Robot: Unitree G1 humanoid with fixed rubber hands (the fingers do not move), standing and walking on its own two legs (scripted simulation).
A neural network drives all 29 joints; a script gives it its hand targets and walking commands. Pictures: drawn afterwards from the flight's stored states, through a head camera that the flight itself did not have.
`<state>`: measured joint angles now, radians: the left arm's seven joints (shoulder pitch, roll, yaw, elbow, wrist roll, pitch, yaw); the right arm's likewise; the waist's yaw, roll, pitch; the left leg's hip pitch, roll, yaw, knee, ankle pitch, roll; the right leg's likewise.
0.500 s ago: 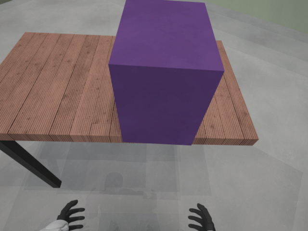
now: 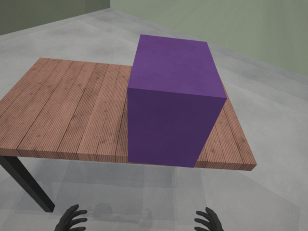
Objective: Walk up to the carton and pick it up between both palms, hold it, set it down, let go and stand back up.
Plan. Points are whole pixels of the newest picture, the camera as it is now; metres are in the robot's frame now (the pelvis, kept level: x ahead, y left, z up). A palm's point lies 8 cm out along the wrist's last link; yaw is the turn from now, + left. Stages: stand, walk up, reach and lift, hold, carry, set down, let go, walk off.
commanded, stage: reach and lift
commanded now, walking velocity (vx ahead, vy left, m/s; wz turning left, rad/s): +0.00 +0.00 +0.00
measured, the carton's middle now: (167, 101) +0.51 -0.01 +0.09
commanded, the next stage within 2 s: none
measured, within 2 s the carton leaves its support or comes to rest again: neither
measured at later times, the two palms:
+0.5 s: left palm (61, 213) +0.18 +0.23 -0.02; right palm (228, 228) +0.18 -0.17 -0.02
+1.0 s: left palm (72, 184) +0.24 +0.21 +0.02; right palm (239, 198) +0.24 -0.20 +0.02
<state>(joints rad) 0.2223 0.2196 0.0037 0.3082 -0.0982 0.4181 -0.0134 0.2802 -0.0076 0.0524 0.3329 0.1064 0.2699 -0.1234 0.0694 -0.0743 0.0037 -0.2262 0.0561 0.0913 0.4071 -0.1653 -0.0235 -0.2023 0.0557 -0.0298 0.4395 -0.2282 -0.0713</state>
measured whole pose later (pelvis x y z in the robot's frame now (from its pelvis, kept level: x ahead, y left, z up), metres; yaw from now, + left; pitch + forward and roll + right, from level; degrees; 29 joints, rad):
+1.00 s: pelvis +0.02 +0.02 +0.01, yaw +0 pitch +2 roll +0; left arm 0.15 0.19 -0.10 0.18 -0.20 0.00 0.15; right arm 0.21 -0.21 -0.04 0.17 0.20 -0.04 0.01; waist 0.04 -0.02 -0.04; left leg -0.22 0.04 0.10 0.34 -0.15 -0.01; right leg -0.19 0.04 -0.02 0.36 -0.20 -0.05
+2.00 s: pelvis +0.00 +0.02 +0.01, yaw +0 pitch +0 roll +0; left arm -0.45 0.18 0.05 0.19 -0.18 0.56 0.18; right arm -0.57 -0.31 -0.05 0.52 0.33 0.32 -0.04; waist -0.03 -0.04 -0.02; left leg -0.20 0.03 0.09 0.29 -0.10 0.00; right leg -0.17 0.04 -0.03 0.32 -0.15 -0.04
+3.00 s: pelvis +0.00 +0.02 +0.00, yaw +2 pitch +15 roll -1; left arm -1.11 0.35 0.00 0.83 -0.29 0.48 0.14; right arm -1.22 -0.41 -0.03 1.06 0.35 0.41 -0.04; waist -0.06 -0.01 -0.23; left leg -0.53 0.04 0.04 0.35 -0.08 0.00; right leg -0.45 0.05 -0.07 0.30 -0.12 -0.05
